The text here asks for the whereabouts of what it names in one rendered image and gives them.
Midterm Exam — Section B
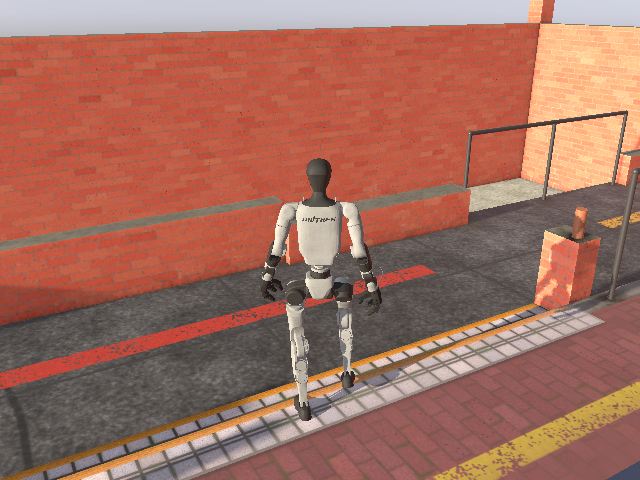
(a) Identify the right robot upper arm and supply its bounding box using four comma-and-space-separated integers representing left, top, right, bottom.
340, 202, 367, 259

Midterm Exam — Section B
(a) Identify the left robot shin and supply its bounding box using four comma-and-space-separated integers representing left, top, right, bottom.
291, 340, 308, 408

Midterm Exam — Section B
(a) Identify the robot right forearm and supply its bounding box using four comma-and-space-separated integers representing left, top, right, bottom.
357, 243, 379, 292

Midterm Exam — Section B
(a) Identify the robot right hand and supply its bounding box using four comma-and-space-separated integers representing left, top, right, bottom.
358, 287, 382, 316

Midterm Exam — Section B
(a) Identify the robot right foot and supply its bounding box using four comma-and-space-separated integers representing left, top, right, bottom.
341, 371, 355, 388

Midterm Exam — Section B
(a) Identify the robot left hand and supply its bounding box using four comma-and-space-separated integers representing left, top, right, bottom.
259, 278, 283, 301

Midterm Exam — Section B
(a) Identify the robot left forearm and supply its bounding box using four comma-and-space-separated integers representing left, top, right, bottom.
262, 241, 281, 281

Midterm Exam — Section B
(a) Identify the left robot upper arm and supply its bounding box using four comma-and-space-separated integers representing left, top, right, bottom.
271, 202, 299, 257

